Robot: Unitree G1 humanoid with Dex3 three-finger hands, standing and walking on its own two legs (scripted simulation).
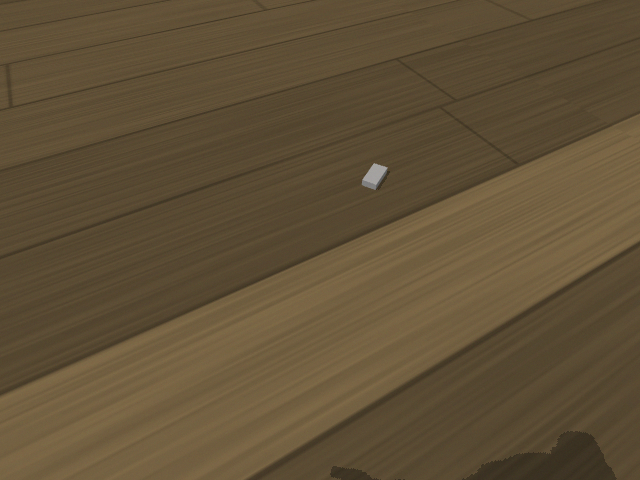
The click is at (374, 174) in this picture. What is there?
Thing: flat box
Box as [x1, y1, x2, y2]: [362, 163, 387, 189]
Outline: 374,163 363,178 362,184 375,189 385,174 387,167
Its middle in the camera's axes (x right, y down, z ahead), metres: +0.25 -0.29 +1.87
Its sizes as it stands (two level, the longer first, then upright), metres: 0.138 0.071 0.033
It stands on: the floor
